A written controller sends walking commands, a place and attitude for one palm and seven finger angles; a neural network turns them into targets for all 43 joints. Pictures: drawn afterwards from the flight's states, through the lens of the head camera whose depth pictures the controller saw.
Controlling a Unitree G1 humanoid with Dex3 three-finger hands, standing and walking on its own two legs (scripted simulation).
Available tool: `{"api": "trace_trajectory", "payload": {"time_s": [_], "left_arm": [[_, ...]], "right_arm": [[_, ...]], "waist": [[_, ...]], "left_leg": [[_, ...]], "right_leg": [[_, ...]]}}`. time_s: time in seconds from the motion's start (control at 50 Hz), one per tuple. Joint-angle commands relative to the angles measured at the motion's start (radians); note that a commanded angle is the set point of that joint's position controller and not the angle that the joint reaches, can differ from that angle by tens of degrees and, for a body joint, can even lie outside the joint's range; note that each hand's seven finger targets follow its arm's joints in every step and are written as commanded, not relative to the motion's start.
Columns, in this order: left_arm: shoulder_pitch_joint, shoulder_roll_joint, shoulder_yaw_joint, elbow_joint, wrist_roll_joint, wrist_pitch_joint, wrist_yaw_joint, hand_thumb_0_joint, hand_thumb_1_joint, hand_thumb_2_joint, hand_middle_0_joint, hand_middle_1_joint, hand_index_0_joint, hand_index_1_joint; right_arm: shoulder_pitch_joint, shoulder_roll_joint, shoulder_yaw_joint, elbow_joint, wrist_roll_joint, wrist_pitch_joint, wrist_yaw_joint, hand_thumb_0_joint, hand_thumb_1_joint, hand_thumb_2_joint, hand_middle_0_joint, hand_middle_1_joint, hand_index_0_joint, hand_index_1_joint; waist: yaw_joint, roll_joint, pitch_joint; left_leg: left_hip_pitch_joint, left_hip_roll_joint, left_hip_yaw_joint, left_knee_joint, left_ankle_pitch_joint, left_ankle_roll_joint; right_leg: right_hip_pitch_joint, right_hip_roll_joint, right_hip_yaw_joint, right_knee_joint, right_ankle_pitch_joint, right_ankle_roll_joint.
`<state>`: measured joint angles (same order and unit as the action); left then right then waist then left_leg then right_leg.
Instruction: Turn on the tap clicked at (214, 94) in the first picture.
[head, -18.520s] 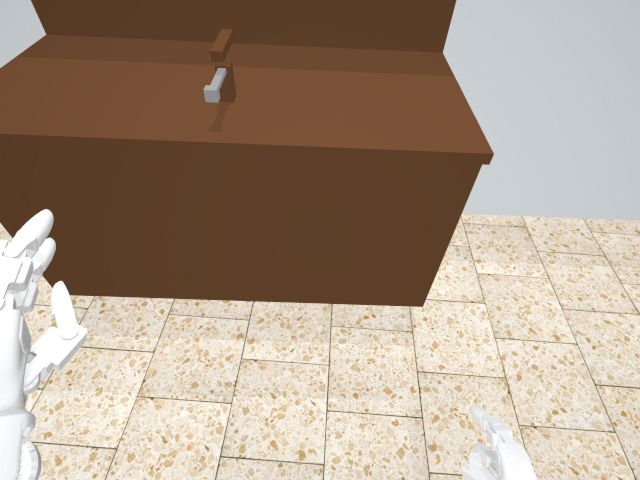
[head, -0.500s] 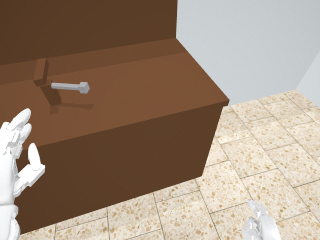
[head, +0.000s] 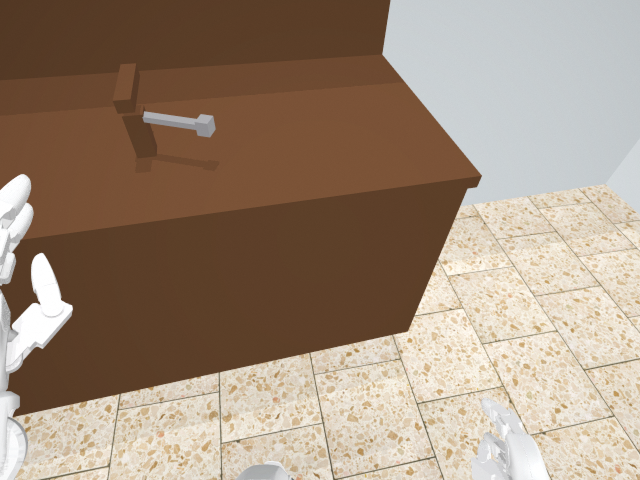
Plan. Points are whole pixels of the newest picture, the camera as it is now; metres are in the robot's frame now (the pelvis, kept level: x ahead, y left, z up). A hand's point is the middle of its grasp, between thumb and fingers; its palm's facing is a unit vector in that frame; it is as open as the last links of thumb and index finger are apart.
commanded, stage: step back with the hand held close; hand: left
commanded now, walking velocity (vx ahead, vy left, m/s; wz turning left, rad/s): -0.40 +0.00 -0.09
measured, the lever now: (205, 125) +0.66 +0.26 +0.08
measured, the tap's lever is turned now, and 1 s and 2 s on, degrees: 65 65 65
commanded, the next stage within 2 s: stop stepping back and stand still in 0.38 s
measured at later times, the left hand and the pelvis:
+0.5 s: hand out of the picture +0.09 +0.25 +0.20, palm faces +0.40 -0.88 -0.25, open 7.5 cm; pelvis -0.13 +0.01 +0.01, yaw -2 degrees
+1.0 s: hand out of the picture -0.03 +0.27 +0.19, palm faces +0.39 -0.88 -0.29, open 7.4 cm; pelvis -0.26 +0.04 +0.02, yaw -5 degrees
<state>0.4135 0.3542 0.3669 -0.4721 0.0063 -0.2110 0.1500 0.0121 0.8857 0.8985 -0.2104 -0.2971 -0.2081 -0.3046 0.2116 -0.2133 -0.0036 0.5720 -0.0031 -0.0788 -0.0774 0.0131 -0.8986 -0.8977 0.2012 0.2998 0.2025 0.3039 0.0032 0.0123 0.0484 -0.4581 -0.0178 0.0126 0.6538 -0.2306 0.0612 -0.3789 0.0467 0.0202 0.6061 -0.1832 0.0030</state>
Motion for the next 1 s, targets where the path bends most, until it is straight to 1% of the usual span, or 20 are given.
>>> {"api": "trace_trajectory", "payload": {"time_s": [0.0,0.08,0.14,0.16,0.2,0.32,0.36,0.38,0.4,0.44,0.48,0.52,0.56,0.64,0.74,0.8,0.84,0.86,0.92,0.98], "left_arm": [[-0.091,0.165,0.061,-0.241,-0.03,-0.046,0.026,0.0,0.9,0.9,-0.2,-0.3,-0.2,-0.3],[-0.089,0.196,0.079,-0.277,-0.04,-0.039,0.037,0.0,0.9,0.9,-0.2,-0.3,-0.2,-0.3],[-0.068,0.179,0.128,-0.288,-0.021,-0.054,0.037,0.0,0.9,0.9,-0.2,-0.3,-0.2,-0.3],[-0.101,0.217,0.149,-0.319,-0.024,-0.055,0.039,0.0,0.9,0.9,-0.2,-0.3,-0.2,-0.3],[-0.063,0.199,0.141,-0.285,-0.056,-0.047,0.039,0.0,0.9,0.9,-0.2,-0.3,-0.2,-0.3],[-0.143,0.124,0.005,-0.277,-0.08,-0.011,0.033,0.0,0.9,0.9,-0.2,-0.3,-0.2,-0.3],[-0.196,0.173,0.021,-0.275,-0.07,-0.021,0.03,0.0,0.9,0.9,-0.2,-0.3,-0.2,-0.3],[-0.235,0.208,0.025,-0.304,-0.06,-0.038,0.027,0.0,0.9,0.9,-0.2,-0.3,-0.2,-0.3],[-0.309,0.27,0.065,-0.332,-0.04,-0.05,0.036,0.0,0.9,0.9,-0.2,-0.3,-0.2,-0.3],[-0.165,0.189,0.016,-0.216,-0.047,0.003,0.002,0.0,0.9,0.9,-0.2,-0.3,-0.2,-0.3],[-0.139,0.183,0.046,-0.168,-0.05,0.018,-0.006,0.0,0.9,0.9,-0.2,-0.3,-0.2,-0.3],[-0.095,0.17,0.055,-0.158,-0.057,0.031,-0.004,0.0,0.9,0.9,-0.2,-0.3,-0.2,-0.3],[-0.073,0.189,0.072,-0.221,-0.067,0.03,0.001,0.0,0.9,0.9,-0.2,-0.3,-0.2,-0.3],[-0.052,0.19,0.083,-0.339,-0.073,0.006,0.01,0.0,0.9,0.9,-0.2,-0.3,-0.2,-0.3],[0.003,0.145,0.037,-0.281,-0.048,0.029,0.039,0.0,0.9,0.9,-0.2,-0.3,-0.2,-0.3],[-0.024,0.165,0.039,-0.222,-0.036,0.054,0.04,0.0,0.9,0.9,-0.2,-0.3,-0.2,-0.3],[-0.115,0.213,0.067,-0.242,-0.03,0.05,0.025,0.0,0.9,0.9,-0.2,-0.3,-0.2,-0.3],[-0.18,0.208,0.078,-0.254,-0.036,0.029,0.026,0.0,0.9,0.9,-0.2,-0.3,-0.2,-0.3],[-0.153,0.151,0.025,-0.102,-0.042,0.029,0.02,0.0,0.9,0.9,-0.2,-0.3,-0.2,-0.3],[-0.184,0.159,0.012,-0.091,-0.043,0.02,0.02,0.0,0.9,0.9,-0.2,-0.3,-0.2,-0.3]], "right_arm": [[-0.089,-0.113,-0.048,-0.131,-0.001,-0.047,0.003,0.0,-0.9,-0.9,0.2,0.3,0.2,0.3],[-0.101,-0.116,-0.041,-0.128,0.001,-0.035,0.0,0.0,-0.9,-0.9,0.2,0.3,0.2,0.3],[-0.143,-0.156,-0.05,-0.163,-0.003,-0.046,-0.012,0.0,-0.9,-0.9,0.2,0.3,0.2,0.3],[-0.141,-0.129,-0.057,-0.165,-0.014,-0.051,-0.014,0.0,-0.9,-0.9,0.2,0.3,0.2,0.3],[-0.138,-0.109,-0.085,-0.116,-0.015,-0.072,0.006,0.0,-0.9,-0.9,0.2,0.3,0.2,0.3],[-0.158,-0.107,-0.038,-0.072,-0.015,-0.082,0.024,0.0,-0.9,-0.9,0.2,0.3,0.2,0.3],[-0.146,-0.091,-0.045,-0.053,-0.015,-0.054,0.026,0.0,-0.9,-0.9,0.2,0.3,0.2,0.3],[-0.151,-0.073,-0.038,-0.051,-0.008,-0.041,0.022,0.0,-0.9,-0.9,0.2,0.3,0.2,0.3],[-0.194,-0.081,-0.019,-0.057,-0.027,-0.04,0.014,0.0,-0.9,-0.9,0.2,0.3,0.2,0.3],[-0.19,-0.073,-0.017,-0.095,-0.002,-0.029,0.011,0.0,-0.9,-0.9,0.2,0.3,0.2,0.3],[-0.208,-0.063,0.002,-0.105,0.002,-0.009,0.0,0.0,-0.9,-0.9,0.2,0.3,0.2,0.3],[-0.16,-0.082,-0.004,-0.108,0.009,-0.001,-0.008,0.0,-0.9,-0.9,0.2,0.3,0.2,0.3],[-0.139,-0.127,-0.033,-0.136,0.026,-0.026,-0.009,0.0,-0.9,-0.9,0.2,0.3,0.2,0.3],[-0.134,-0.108,-0.034,-0.137,-0.009,-0.073,-0.001,0.0,-0.9,-0.9,0.2,0.3,0.2,0.3],[-0.136,-0.114,-0.027,-0.114,-0.01,-0.084,0.008,0.0,-0.9,-0.9,0.2,0.3,0.2,0.3],[-0.127,-0.117,-0.035,-0.103,-0.015,-0.056,-0.008,0.0,-0.9,-0.9,0.2,0.3,0.2,0.3],[-0.111,-0.119,-0.047,-0.092,-0.014,-0.036,-0.003,0.0,-0.9,-0.9,0.2,0.3,0.2,0.3],[-0.103,-0.128,-0.053,-0.08,-0.013,-0.044,-0.001,0.0,-0.9,-0.9,0.2,0.3,0.2,0.3],[-0.074,-0.11,-0.036,-0.063,0.001,-0.038,0.002,0.0,-0.9,-0.9,0.2,0.3,0.2,0.3],[-0.108,-0.112,-0.035,-0.068,0.007,-0.051,-0.019,0.0,-0.9,-0.9,0.2,0.3,0.2,0.3]], "waist": [[-0.012,-0.16,-0.125],[-0.023,-0.071,-0.132],[0.002,0.326,-0.154],[0.004,0.325,-0.186],[0.023,0.116,-0.255],[0.016,0.236,-0.202],[0.007,0.052,-0.17],[0.02,-0.154,-0.161],[0.047,-0.172,-0.097],[0.024,-0.258,-0.097],[0.016,-0.166,-0.102],[-0.005,-0.022,-0.184],[0.013,0.089,-0.26],[-0.005,0.242,-0.215],[0.001,0.238,-0.144],[0.01,0.124,-0.152],[0.012,-0.214,-0.079],[0.0,-0.174,-0.064],[-0.031,-0.11,-0.034],[-0.02,-0.122,-0.014]], "left_leg": [[0.052,0.018,-0.04,0.081,-0.214,-0.054],[0.146,0.05,-0.082,-0.039,-0.156,-0.039],[-0.306,0.318,-0.372,-0.509,-0.642,0.083],[-0.32,0.373,-0.438,-0.577,-0.546,0.105],[0.015,0.338,-0.272,-0.436,-0.269,0.058],[0.08,0.274,-0.119,-0.548,-0.3,-0.075],[0.143,0.167,-0.012,-0.234,-0.232,-0.156],[0.247,0.068,0.038,0.176,-0.11,-0.174],[0.147,0.014,0.026,0.377,-0.235,-0.156],[-0.04,0.011,-0.027,0.399,-0.21,-0.117],[0.033,0.028,0.023,0.171,-0.183,-0.105],[0.199,0.004,0.068,-0.139,0.054,-0.088],[0.393,0.198,-0.087,-0.257,0.499,-0.033],[0.295,0.299,-0.334,-0.518,-0.075,-0.03],[0.074,0.209,-0.108,-0.608,-0.477,-0.069],[0.004,0.129,-0.032,-0.343,-0.472,-0.07],[-0.131,0.01,0.06,0.348,-0.238,-0.073],[-0.161,0.016,0.004,0.529,-0.219,-0.086],[-0.124,0.078,0.019,0.472,-0.115,-0.076],[0.016,0.086,0.072,0.274,-0.163,-0.062]], "right_leg": [[-0.071,-0.266,0.337,-0.286,-0.106,-0.117],[-0.139,-0.196,0.179,-0.215,-0.111,-0.065],[0.237,0.061,-0.009,0.338,-0.204,0.027],[0.248,0.088,0.017,0.578,-0.253,0.026],[0.051,0.061,0.044,0.586,-0.322,0.008],[0.213,0.078,-0.061,0.059,-0.393,-0.038],[0.104,-0.084,0.133,-0.351,-0.345,-0.127],[-0.117,-0.337,0.487,-0.523,-0.327,-0.21],[-0.173,-0.42,0.463,-0.505,0.015,-0.235],[0.078,-0.291,0.238,-0.292,0.465,-0.144],[0.139,-0.267,0.165,-0.207,0.628,-0.124],[0.178,-0.192,0.11,-0.123,0.538,-0.074],[0.111,-0.056,0.033,-0.048,0.092,0.009],[0.027,0.0,0.042,0.197,-0.295,0.022],[0.261,0.054,-0.124,0.02,-0.273,-0.016],[0.395,0.007,-0.109,-0.236,-0.27,-0.078],[0.158,-0.378,0.451,-0.483,-0.492,-0.258],[0.088,-0.429,0.511,-0.512,-0.479,-0.298],[-0.001,-0.308,0.249,-0.458,-0.546,-0.186],[-0.083,-0.3,0.187,-0.454,-0.556,-0.169]]}}
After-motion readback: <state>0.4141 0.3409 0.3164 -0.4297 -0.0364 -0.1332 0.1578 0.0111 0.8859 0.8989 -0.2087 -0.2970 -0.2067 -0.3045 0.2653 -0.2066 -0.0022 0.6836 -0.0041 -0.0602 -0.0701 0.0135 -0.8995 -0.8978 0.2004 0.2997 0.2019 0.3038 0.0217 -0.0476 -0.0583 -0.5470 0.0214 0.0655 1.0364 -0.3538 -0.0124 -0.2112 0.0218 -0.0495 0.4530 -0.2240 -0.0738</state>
